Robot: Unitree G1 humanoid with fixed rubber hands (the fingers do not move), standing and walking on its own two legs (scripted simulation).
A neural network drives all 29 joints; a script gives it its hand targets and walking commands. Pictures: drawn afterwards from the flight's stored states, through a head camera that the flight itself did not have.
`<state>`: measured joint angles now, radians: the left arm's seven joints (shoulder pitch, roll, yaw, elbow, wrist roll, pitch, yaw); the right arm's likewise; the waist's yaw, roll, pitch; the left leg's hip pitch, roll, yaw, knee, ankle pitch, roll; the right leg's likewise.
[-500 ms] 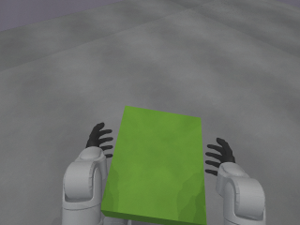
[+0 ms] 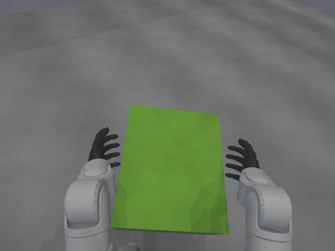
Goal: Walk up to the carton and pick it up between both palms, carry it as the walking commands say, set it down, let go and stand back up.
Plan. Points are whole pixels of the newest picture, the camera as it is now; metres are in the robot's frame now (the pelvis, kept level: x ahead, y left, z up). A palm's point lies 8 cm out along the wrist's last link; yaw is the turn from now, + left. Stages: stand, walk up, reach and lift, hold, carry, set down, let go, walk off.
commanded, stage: carry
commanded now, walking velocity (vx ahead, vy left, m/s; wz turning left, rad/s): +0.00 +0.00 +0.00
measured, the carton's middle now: (169, 170) +0.32 +0.02 -0.01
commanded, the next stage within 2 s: none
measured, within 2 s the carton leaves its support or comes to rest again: neither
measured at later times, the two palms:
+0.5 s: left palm (54, 250) +0.11 +0.19 +0.12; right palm out of the picture +0.11 -0.12 +0.12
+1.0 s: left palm out of the picture +0.04 +0.18 +0.12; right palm out of the picture +0.04 -0.12 +0.11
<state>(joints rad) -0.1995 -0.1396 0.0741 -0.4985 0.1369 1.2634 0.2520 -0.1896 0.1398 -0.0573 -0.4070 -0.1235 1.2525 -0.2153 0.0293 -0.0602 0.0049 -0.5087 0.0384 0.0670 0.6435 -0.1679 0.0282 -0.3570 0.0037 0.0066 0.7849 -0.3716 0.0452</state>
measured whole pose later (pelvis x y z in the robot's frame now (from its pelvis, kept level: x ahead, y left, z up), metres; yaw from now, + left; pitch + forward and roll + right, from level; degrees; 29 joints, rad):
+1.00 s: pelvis -0.21 +0.02 +0.01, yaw +2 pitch +1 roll +1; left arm -0.17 -0.14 0.07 -0.39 0.14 1.24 0.21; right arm -0.14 0.13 -0.06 -0.40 -0.12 1.30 -0.23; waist 0.00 -0.02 -0.07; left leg -0.32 0.02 0.06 0.59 -0.28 0.00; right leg -0.41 -0.01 0.00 0.57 -0.17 -0.02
